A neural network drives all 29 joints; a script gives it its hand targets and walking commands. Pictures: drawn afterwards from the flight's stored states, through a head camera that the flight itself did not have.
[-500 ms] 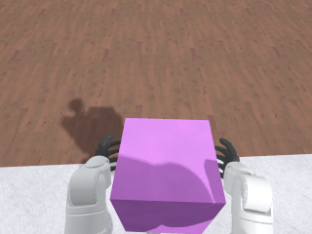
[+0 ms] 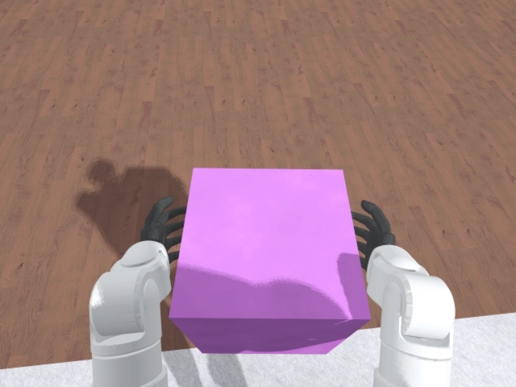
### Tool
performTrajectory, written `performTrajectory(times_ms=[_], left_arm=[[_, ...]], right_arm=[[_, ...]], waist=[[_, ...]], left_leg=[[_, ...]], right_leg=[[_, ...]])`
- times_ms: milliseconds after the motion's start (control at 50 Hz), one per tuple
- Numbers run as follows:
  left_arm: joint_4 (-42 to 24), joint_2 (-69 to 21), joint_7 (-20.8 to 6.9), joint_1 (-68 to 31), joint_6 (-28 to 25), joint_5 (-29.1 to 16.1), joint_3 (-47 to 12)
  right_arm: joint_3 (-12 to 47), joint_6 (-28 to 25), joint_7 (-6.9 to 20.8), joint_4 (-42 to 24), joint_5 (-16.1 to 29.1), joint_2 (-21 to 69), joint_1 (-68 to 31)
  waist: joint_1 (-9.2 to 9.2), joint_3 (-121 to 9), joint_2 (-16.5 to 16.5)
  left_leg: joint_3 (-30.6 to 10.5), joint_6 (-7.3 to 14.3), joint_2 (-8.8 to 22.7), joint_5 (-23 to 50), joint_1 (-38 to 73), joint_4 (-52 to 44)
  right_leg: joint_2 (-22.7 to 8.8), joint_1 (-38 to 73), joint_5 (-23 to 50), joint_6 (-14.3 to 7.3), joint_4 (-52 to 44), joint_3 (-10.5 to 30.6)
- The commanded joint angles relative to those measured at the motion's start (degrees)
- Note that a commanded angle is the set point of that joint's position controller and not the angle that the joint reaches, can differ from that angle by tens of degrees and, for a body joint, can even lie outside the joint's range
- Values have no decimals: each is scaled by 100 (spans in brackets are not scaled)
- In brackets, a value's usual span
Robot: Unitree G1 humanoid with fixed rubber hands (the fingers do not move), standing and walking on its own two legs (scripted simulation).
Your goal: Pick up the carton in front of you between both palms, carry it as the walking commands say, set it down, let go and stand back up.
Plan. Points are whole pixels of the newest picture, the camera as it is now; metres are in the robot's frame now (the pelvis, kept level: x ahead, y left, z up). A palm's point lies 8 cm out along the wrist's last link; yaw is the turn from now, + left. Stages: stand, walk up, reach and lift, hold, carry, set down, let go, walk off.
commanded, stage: carry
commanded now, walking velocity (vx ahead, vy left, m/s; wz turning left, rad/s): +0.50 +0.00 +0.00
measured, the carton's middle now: (266, 270) +0.29 +0.00 +0.04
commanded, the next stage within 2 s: none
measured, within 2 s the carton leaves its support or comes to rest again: neither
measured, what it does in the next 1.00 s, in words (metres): climbs: right foot, then left foot 0.04 m higher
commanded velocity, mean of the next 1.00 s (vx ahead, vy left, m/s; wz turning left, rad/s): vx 0.50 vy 0.00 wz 0.00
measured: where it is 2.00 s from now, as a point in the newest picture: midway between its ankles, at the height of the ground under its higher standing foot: (259, 165)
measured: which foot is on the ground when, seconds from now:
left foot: down 0.00-0.42, up 0.44-0.82, down 0.84-1.00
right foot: up 0.00-0.40, down 0.42-0.84, up 0.86-1.00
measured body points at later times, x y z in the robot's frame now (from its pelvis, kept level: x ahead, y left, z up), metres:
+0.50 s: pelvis +0.32 -0.02 +0.00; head +0.36 -0.03 +0.44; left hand +0.70 +0.15 +0.15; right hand +0.72 -0.16 +0.14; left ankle +0.13 +0.08 -0.64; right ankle +0.42 -0.09 -0.71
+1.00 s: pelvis +0.64 +0.01 +0.05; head +0.75 +0.00 +0.48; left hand +1.06 +0.14 +0.17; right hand +1.04 -0.16 +0.16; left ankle +0.68 +0.08 -0.68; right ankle +0.54 -0.10 -0.56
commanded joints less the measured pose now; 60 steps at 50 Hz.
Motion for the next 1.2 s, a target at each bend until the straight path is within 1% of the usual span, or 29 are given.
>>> performTrajectory(times_ms=[0,20,40,80,140,320,360,400,420,440,460,480,500,540,700,760,780,800,820,840,860,880,920,940,1020,1060,1120,1140,1180], left_arm=[[-548,-4435,-1362,-3365,213,-2470,-4132],[-537,-4521,-1350,-3592,211,-2495,-4134],[-490,-4564,-1331,-3762,211,-2511,-4129],[-384,-4547,-1264,-4098,215,-2491,-4135],[18,-4322,-1123,-4603,247,-2408,-4080],[1739,-4464,-1073,-6198,473,-2502,-3428],[2046,-4595,-1087,-6705,452,-2589,-3266],[2438,-4673,-1089,-6962,407,-2647,-3039],[2599,-4652,-1098,-7040,373,-2661,-2900],[2708,-4553,-1080,-7349,336,-2636,-2765],[2779,-4790,-1094,-7346,303,-2752,-2705],[2656,-5032,-1127,-7588,262,-2855,-2643],[2416,-5254,-1140,-7994,209,-2975,-2727],[2003,-5595,-1130,-8536,168,-3211,-2796],[1297,-5453,-1034,-8384,95,-3063,-3023],[1159,-5206,-1049,-8036,112,-2950,-3180],[1190,-5123,-1054,-7857,128,-2895,-3205],[1239,-5062,-1063,-7715,155,-2868,-3230],[1282,-5014,-1086,-7681,171,-2812,-3288],[1324,-5021,-1126,-7676,207,-2780,-3344],[1422,-5043,-1168,-7555,247,-2758,-3284],[1426,-5017,-1177,-7645,243,-2717,-3285],[1313,-4944,-1101,-7662,234,-2523,-3185],[1292,-4877,-1052,-7618,234,-2418,-3103],[1318,-4464,-804,-7305,214,-1935,-2830],[1561,-4237,-714,-7092,248,-1707,-2708],[2024,-4089,-689,-7003,326,-1498,-2615],[2201,-4094,-709,-7014,354,-1497,-2594],[2659,-4222,-787,-7053,387,-1604,-2554]], right_arm=[[3895,169,1391,-647,2464,4273,-3147],[3939,186,1385,-747,2525,4362,-3451],[3999,201,1378,-819,2587,4413,-3775],[4044,223,1369,-814,2682,4390,-4244],[3999,300,1362,-508,2811,4102,-4824],[3285,473,1350,1463,2943,4245,-6364],[3190,450,1313,1737,2999,4438,-6886],[3080,425,1260,2022,3048,4610,-7278],[3018,404,1231,2126,3050,4659,-7504],[2912,404,1194,2330,3016,4891,-7628],[2765,382,1149,2325,2962,4831,-7822],[2716,332,1089,2263,2944,4960,-8086],[2648,291,1032,2155,2952,5089,-8277],[2536,235,906,1975,2847,5222,-8443],[2543,72,623,1611,2155,4876,-7785],[2651,84,613,1390,2008,4623,-7532],[2695,107,626,1371,1991,4542,-7450],[2738,132,657,1418,1984,4503,-7319],[2777,146,703,1450,2009,4479,-7160],[2797,139,756,1449,2038,4395,-7143],[2815,129,792,1631,2026,4333,-7030],[2919,149,854,1495,2148,4500,-7046],[3205,178,983,1010,2564,4850,-7465],[3344,180,1029,751,2801,4990,-7751],[3519,215,1115,295,3369,5059,-8406],[3454,301,1188,566,3444,4967,-8383],[3287,408,1330,1395,3406,4907,-8165],[3209,426,1371,1707,3374,4920,-8099],[3054,449,1420,2274,3288,5015,-7958]], waist=[[-113,-2277,1272],[-85,-2156,678],[-50,-2099,503],[-57,-2149,693],[-125,-2014,830],[-246,-1371,1084],[-96,-1441,1136],[390,-2144,757],[606,-2704,43],[465,-3365,-1404],[660,-3299,-1608],[602,-2934,-1095],[611,-2944,-742],[529,-2986,-222],[650,-3049,-433],[615,-2817,-513],[534,-2853,-583],[254,-3091,-587],[-200,-3483,-534],[-434,-4293,594],[-540,-4778,2055],[-612,-4424,1863],[-676,-3512,828],[-619,-3278,604],[-512,-3216,696],[-487,-2967,821],[-374,-2537,1188],[-293,-2482,1272],[258,-2902,1030]], left_leg=[[-3636,838,2060,613,4310,-1669],[-3099,597,1931,974,3904,-1625],[-2661,427,1807,1050,3539,-1713],[-2080,284,1614,863,3258,-1847],[-1681,415,1492,791,3243,-1961],[-970,262,1099,2330,3462,-1372],[-775,99,1100,3151,3419,-883],[-278,-236,711,3317,2843,905],[-459,-365,502,1616,1688,2295],[-885,-555,-268,-1452,-295,3808],[-1380,-501,-543,-2237,-1375,4811],[-1621,-334,-219,-1877,-1722,4965],[-1589,-293,-127,-1750,-1884,5026],[-1631,-258,84,-1415,-1752,4555],[-1056,-308,-6,-1068,-2321,2759],[-528,-312,-336,-552,-1248,1016],[-236,-234,-593,-566,-525,499],[-6,-109,-816,-107,651,-78],[-298,36,-515,483,2256,-469],[-2371,638,947,1305,4423,-27],[-4654,1514,1842,2015,5958,-414],[-4801,1592,1782,2158,6081,-538],[-3695,1059,1532,3185,5720,-239],[-3403,832,1440,3216,5475,-270],[-3068,706,1370,2384,5125,-575],[-2703,743,1257,2283,4626,-773],[-1906,457,988,2366,3533,-928],[-1661,348,959,2644,3178,-818],[-1011,-28,789,3483,2226,394]], right_leg=[[202,-3355,158,-222,2811,618],[-37,-3324,444,-280,2491,693],[-190,-3202,741,-288,2092,725],[-178,-2937,982,-238,1548,549],[-106,-3208,1250,-156,843,338],[258,-3180,2445,-369,-1280,-240],[417,-2584,2412,-522,-1611,-322],[842,-511,2241,-539,-2127,-727],[-141,975,2094,-705,-1990,549],[-1685,2636,2099,-1640,-2259,3267],[-1706,2864,1640,-1955,-2902,4108],[-1416,2617,2219,-1663,-2755,3476],[-1417,2478,3163,-1609,-2433,3052],[-1192,2078,3346,-1320,-2399,2284],[-859,2412,4514,-1395,-2227,1307],[-543,1993,5257,-1220,-2067,659],[-479,1766,6126,-1105,-1791,398],[-392,1400,6866,-898,-1135,81],[-370,638,6262,-601,-339,-111],[-157,-926,3743,-283,961,174],[824,-2757,-220,-74,2358,495],[828,-3722,-495,-166,3330,951],[569,-4646,-135,-259,3427,951],[465,-4645,62,-279,3039,904],[389,-4380,15,-235,1950,670],[451,-4107,-48,-190,957,408],[671,-2839,737,-250,-739,-155],[851,-2218,841,-312,-1128,-447],[1057,81,1518,-542,-1793,-745]])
